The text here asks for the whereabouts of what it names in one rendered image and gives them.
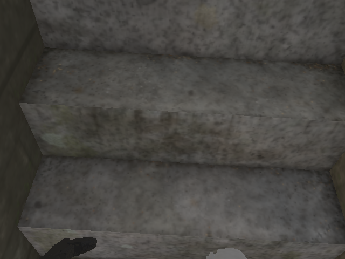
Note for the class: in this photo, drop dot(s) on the robot right thigh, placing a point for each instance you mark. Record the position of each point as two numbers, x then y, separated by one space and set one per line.
227 253

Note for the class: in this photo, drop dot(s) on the robot left hand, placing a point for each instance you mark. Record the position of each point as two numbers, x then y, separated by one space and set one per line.
66 248

